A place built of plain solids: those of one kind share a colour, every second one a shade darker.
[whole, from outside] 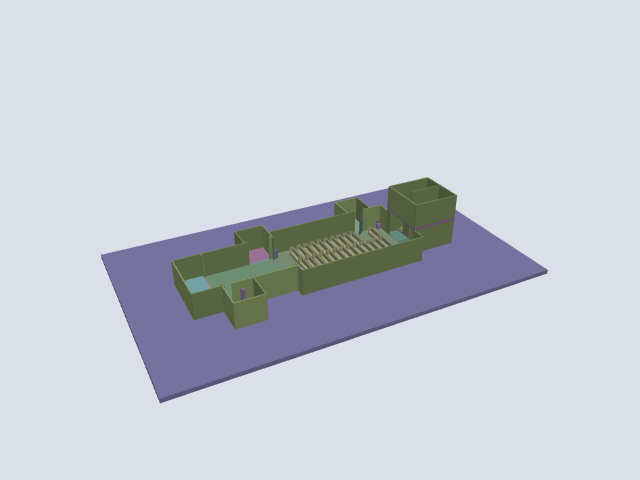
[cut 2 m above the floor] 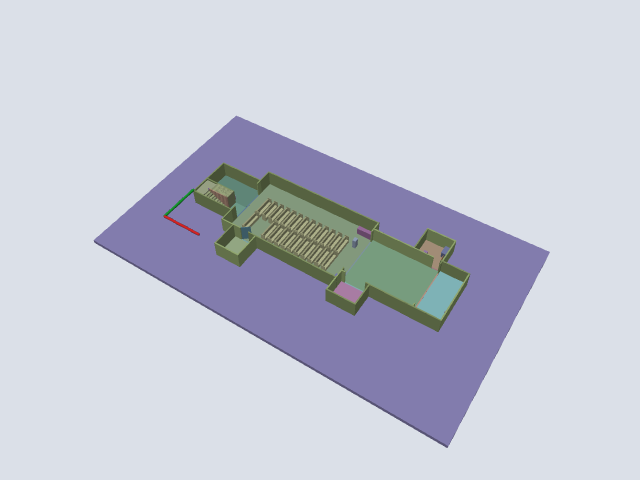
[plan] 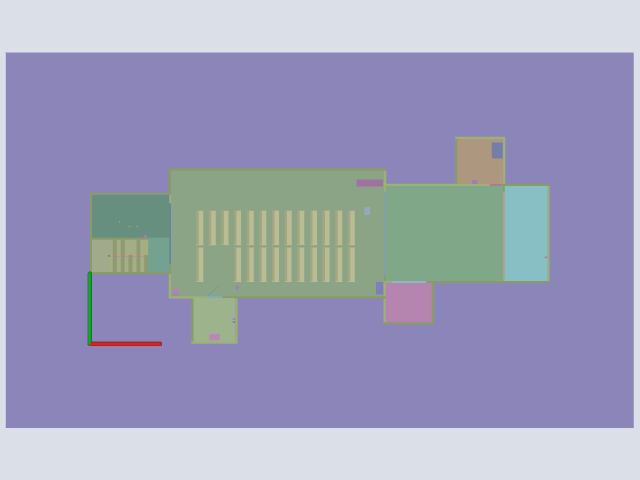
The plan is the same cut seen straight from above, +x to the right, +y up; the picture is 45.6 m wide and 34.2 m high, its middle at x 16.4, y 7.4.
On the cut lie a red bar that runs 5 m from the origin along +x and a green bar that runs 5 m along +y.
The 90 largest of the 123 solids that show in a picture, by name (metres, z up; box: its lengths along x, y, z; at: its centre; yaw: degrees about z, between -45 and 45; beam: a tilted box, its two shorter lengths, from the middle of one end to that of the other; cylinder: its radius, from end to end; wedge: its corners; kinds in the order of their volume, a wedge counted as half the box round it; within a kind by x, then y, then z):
{
 "under_1": {"box": [44.76, 26.76, 0.5], "at": [16.38, 7.38, -0.33]},
 "wall_1": {"box": [0.16, 2.31, 6.69], "at": [0.08, 6.27, 3.04]},
 "wall_2": {"box": [0.16, 3.06, 6.69], "at": [0.08, 9.09, 3.04]},
 "wall_3": {"box": [4.16, 0.13, 6.69], "at": [2.08, 7.49, 3.04]},
 "wall_4": {"box": [5.79, 0.16, 6.69], "at": [2.9, 5.04, 3.04]},
 "wall_5": {"box": [5.79, 0.16, 6.69], "at": [2.9, 10.7, 3.04]},
 "wall_6": {"box": [0.16, 1.57, 3.39], "at": [5.71, 4.17, 1.4]},
 "wall_7": {"box": [0.16, 1.57, 3.39], "at": [5.71, 11.56, 1.4]},
 "wall_8": {"box": [0.13, 0.6, 3.39], "at": [5.72, 5.41, 1.4]},
 "wall_9": {"box": [0.13, 5.5, 3.0], "at": [5.72, 7.87, 4.89]},
 "wall_10": {"box": [0.13, 0.61, 3.39], "at": [5.72, 10.31, 1.4]},
 "wall_11": {"box": [2.7, 0.13, 3.39], "at": [6.98, 3.33, 1.4]},
 "wall_12": {"box": [0.16, 3.07, 3.39], "at": [7.31, 1.7, 1.4]},
 "wall_13": {"box": [3.3, 0.16, 3.39], "at": [8.88, 0.08, 1.4]},
 "wall_14": {"box": [0.16, 3.07, 3.39], "at": [10.45, 1.7, 1.4]},
 "wall_15": {"box": [15.49, 0.16, 3.39], "at": [13.38, 12.42, 1.4]},
 "wall_16": {"box": [11.65, 0.13, 3.39], "at": [15.26, 3.33, 1.4]},
 "wall_17": {"box": [10.72, 0.031, 3.39], "at": [15.73, 3.25, 1.4]},
 "wall_18": {"box": [0.16, 1.7, 3.39], "at": [21.01, 2.38, 1.4]},
 "wall_19": {"box": [0.13, 0.96, 3.39], "at": [21.02, 3.87, 1.4]},
 "wall_20": {"box": [0.16, 0.93, 3.39], "at": [21.04, 11.88, 1.4]},
 "wall_21": {"box": [3.6, 0.16, 3.39], "at": [22.73, 1.46, 1.4]},
 "wall_22": {"box": [5.24, 0.031, 3.39], "at": [23.58, 11.4, 1.4]},
 "wall_23": {"box": [0.16, 2.78, 3.39], "at": [24.45, 2.92, 1.4]},
 "wall_24": {"box": [7.54, 0.13, 3.39], "at": [24.73, 11.32, 1.4]},
 "wall_25": {"box": [0.16, 3.18, 3.39], "at": [26.12, 13.01, 1.4]},
 "wall_26": {"box": [3.56, 0.16, 3.39], "at": [27.82, 14.68, 1.4]},
 "wall_27": {"box": [8.79, 0.13, 3.39], "at": [28.36, 4.41, 1.4]},
 "wall_28": {"box": [8.39, 0.031, 3.39], "at": [28.57, 4.33, 1.4]},
 "wall_29": {"box": [0.16, 3.18, 3.39], "at": [29.52, 13.01, 1.4]},
 "wall_30": {"box": [3.47, 0.13, 3.39], "at": [31.02, 11.32, 1.4]},
 "wall_31": {"box": [3.32, 0.031, 3.39], "at": [31.1, 11.4, 1.4]},
 "wall_32": {"box": [0.16, 6.78, 3.39], "at": [32.68, 7.87, 1.4]},
 "floor_nave_1": {"box": [15.17, 8.95, 0.5], "at": [13.38, 7.87, -0.25]},
 "stair_1": {"box": [0.28, 1.1, 1.91], "at": [1.5, 5.67, 0.66]},
 "stair_2": {"box": [0.56, 1.1, 1.75], "at": [1.64, 5.67, 0.58]},
 "stair_3": {"box": [0.84, 1.1, 1.59], "at": [1.78, 5.67, 0.5]},
 "stair_4": {"box": [1.12, 1.1, 1.43], "at": [1.92, 5.67, 0.41]},
 "stair_5": {"box": [1.4, 1.1, 1.27], "at": [2.06, 5.67, 0.33]},
 "stair_6": {"box": [1.68, 1.1, 1.11], "at": [2.2, 5.67, 0.25]},
 "stair_7": {"box": [1.96, 1.1, 0.95], "at": [2.34, 5.67, 0.17]},
 "stair_8": {"box": [2.24, 1.1, 0.78], "at": [2.48, 5.67, 0.09]},
 "stair_9": {"box": [2.52, 1.1, 0.62], "at": [2.62, 5.67, 0.01]},
 "stair_10": {"box": [2.8, 1.1, 0.46], "at": [2.76, 5.67, -0.07]},
 "stair_11": {"box": [2.52, 1.1, 2.24], "at": [2.9, 6.88, 0.82]},
 "stair_12": {"box": [2.24, 1.1, 2.4], "at": [3.04, 6.88, 0.9]},
 "stair_13": {"box": [1.96, 1.1, 2.56], "at": [3.18, 6.88, 0.98]},
 "stair_14": {"box": [1.68, 1.1, 2.72], "at": [3.32, 6.88, 1.06]},
 "stair_15": {"box": [0.84, 1.1, 3.21], "at": [3.74, 6.88, 1.3]},
 "stair_16": {"box": [0.56, 1.1, 3.37], "at": [3.88, 6.88, 1.38]},
 "floor_chancel_1": {"box": [8.35, 6.78, 0.64], "at": [25.27, 7.87, -0.18]},
 "floor_sanctuary_1": {"box": [3.03, 6.78, 0.79], "at": [31.09, 7.87, -0.1]},
 "floor_tower_1": {"box": [5.5, 3.06, 0.5], "at": [2.91, 9.09, -0.25]},
 "floor_tower_2": {"box": [1.5, 2.44, 0.5], "at": [4.91, 6.33, -0.25]},
 "pew_1": {"box": [0.38, 2.49, 0.44], "at": [7.89, 5.65, 0.22]},
 "pew_2": {"box": [0.38, 2.49, 0.44], "at": [7.89, 8.28, 0.22]},
 "pew_3": {"box": [0.38, 2.49, 0.44], "at": [8.79, 8.28, 0.22]},
 "pew_4": {"box": [0.38, 2.49, 0.44], "at": [9.69, 8.28, 0.22]},
 "pew_5": {"box": [0.38, 2.49, 0.44], "at": [10.59, 5.65, 0.22]},
 "pew_6": {"box": [0.38, 2.49, 0.44], "at": [10.59, 8.28, 0.22]},
 "pew_7": {"box": [0.38, 2.49, 0.44], "at": [11.49, 5.65, 0.22]},
 "pew_8": {"box": [0.38, 2.49, 0.44], "at": [11.49, 8.28, 0.22]},
 "pew_9": {"box": [0.38, 2.49, 0.44], "at": [12.39, 5.65, 0.22]},
 "pew_10": {"box": [0.38, 2.49, 0.44], "at": [12.39, 8.28, 0.22]},
 "pew_11": {"box": [0.38, 2.49, 0.44], "at": [13.29, 5.65, 0.22]},
 "pew_12": {"box": [0.38, 2.49, 0.44], "at": [13.29, 8.28, 0.22]},
 "pew_13": {"box": [0.38, 2.49, 0.44], "at": [14.19, 5.65, 0.22]},
 "pew_14": {"box": [0.38, 2.49, 0.44], "at": [14.19, 8.28, 0.22]},
 "pew_15": {"box": [0.38, 2.49, 0.44], "at": [15.09, 5.65, 0.22]},
 "pew_16": {"box": [0.38, 2.49, 0.44], "at": [15.09, 8.28, 0.22]},
 "pew_17": {"box": [0.38, 2.49, 0.44], "at": [15.99, 5.65, 0.22]},
 "pew_18": {"box": [0.38, 2.49, 0.44], "at": [15.99, 8.28, 0.22]},
 "pew_19": {"box": [0.38, 2.49, 0.44], "at": [16.89, 5.65, 0.22]},
 "pew_20": {"box": [0.38, 2.49, 0.44], "at": [16.89, 8.28, 0.22]},
 "pew_21": {"box": [0.38, 2.49, 0.44], "at": [17.79, 5.65, 0.22]},
 "pew_22": {"box": [0.38, 2.49, 0.44], "at": [17.79, 8.28, 0.22]},
 "pew_23": {"box": [0.38, 2.49, 0.44], "at": [18.69, 5.65, 0.22]},
 "pew_24": {"box": [0.38, 2.49, 0.44], "at": [18.69, 8.28, 0.22]},
 "floor_vestry_1": {"box": [3.24, 3.21, 0.64], "at": [27.82, 12.99, -0.18]},
 "stair_landing_1": {"box": [1.2, 1.21, 2.08], "at": [0.76, 5.72, 0.74]},
 "stair_landing_2": {"box": [1.48, 1.1, 2.08], "at": [0.9, 6.88, 0.74]},
 "floor_organ_1": {"box": [3.28, 2.81, 0.64], "at": [22.73, 2.94, -0.18]},
 "floor_porch_1": {"box": [2.98, 3.1, 0.5], "at": [8.88, 1.71, -0.25]},
 "table_trolley_1": {"box": [1.9, 0.5, 0.9], "at": [19.95, 11.46, 0.45]},
 "floor_gap_sanctuary_step_1": {"box": [0.13, 5.98, 0.79], "at": [29.5, 7.87, -0.1]},
 "floor_gap_chancel_step_1": {"box": [0.13, 5.98, 0.64], "at": [21.02, 7.87, -0.18]},
 "stack_trolley_1": {"box": [0.5, 0.9, 1.02], "at": [20.65, 3.96, 0.51]},
 "wall_band_1": {"box": [5.79, 0.16, 0.31], "at": [2.9, 10.7, 3.23]},
 "lectern_1": {"box": [0.42, 0.56, 1.2], "at": [19.76, 9.46, 0.6], "yaw": 1.7},
 "floor_gap_tower_arch_1": {"box": [0.13, 4.3, 0.5], "at": [5.72, 7.86, -0.25]}
}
